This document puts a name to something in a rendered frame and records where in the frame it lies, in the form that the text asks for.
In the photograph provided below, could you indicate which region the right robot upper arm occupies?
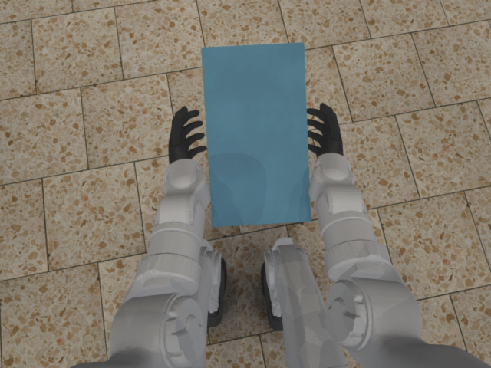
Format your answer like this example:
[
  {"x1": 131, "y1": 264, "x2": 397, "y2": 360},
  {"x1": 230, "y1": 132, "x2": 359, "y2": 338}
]
[{"x1": 325, "y1": 277, "x2": 491, "y2": 368}]

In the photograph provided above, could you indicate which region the right robot forearm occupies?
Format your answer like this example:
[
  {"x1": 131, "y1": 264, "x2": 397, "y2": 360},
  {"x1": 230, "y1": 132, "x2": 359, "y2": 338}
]
[{"x1": 308, "y1": 153, "x2": 423, "y2": 324}]

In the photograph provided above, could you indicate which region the carton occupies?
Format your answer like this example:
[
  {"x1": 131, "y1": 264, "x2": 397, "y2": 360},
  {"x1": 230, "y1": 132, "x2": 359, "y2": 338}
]
[{"x1": 201, "y1": 42, "x2": 311, "y2": 227}]

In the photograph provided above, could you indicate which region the left robot foot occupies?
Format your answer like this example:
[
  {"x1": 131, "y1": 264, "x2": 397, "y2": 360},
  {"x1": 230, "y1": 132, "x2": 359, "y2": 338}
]
[{"x1": 207, "y1": 257, "x2": 227, "y2": 327}]

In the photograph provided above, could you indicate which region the left robot forearm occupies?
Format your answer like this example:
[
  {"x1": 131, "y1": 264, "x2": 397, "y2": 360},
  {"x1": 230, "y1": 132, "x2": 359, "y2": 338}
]
[{"x1": 109, "y1": 159, "x2": 211, "y2": 346}]

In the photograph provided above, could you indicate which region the robot left hand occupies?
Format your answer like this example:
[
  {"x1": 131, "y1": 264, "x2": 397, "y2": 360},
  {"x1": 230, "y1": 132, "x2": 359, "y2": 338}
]
[{"x1": 169, "y1": 106, "x2": 206, "y2": 164}]

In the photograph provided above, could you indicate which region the robot right hand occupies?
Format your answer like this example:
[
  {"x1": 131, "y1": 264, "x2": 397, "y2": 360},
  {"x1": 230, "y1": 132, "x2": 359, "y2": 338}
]
[{"x1": 307, "y1": 103, "x2": 344, "y2": 157}]

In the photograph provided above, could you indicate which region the left robot upper arm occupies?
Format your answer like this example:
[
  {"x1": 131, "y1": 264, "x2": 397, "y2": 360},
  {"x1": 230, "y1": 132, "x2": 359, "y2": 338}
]
[{"x1": 70, "y1": 292, "x2": 206, "y2": 368}]

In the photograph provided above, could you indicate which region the robot left thigh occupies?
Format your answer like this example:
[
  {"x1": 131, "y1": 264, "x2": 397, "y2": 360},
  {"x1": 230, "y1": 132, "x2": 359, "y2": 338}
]
[{"x1": 187, "y1": 246, "x2": 221, "y2": 368}]

